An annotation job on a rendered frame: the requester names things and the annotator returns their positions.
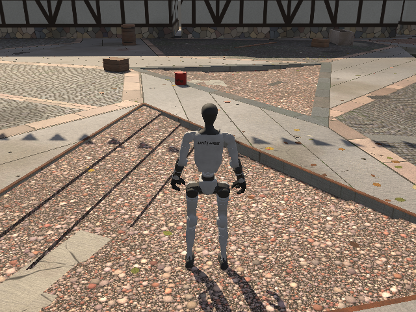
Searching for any robot head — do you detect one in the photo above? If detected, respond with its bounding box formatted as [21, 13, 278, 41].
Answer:
[198, 103, 220, 135]

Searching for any robot right hand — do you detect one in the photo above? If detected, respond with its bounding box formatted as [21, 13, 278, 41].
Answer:
[231, 181, 246, 194]

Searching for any robot right forearm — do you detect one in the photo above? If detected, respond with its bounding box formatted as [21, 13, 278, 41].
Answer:
[233, 158, 245, 183]

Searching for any robot right thigh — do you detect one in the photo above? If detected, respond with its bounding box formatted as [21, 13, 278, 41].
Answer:
[216, 181, 230, 228]

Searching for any right robot upper arm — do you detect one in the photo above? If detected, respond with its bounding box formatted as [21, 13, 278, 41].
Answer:
[222, 132, 239, 168]

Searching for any robot left hand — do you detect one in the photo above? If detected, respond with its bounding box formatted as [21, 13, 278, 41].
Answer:
[170, 178, 185, 191]

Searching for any robot left forearm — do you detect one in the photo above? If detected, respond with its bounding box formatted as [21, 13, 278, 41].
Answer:
[172, 157, 184, 180]

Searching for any left robot upper arm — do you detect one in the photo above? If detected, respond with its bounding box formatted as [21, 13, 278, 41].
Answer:
[177, 131, 196, 166]

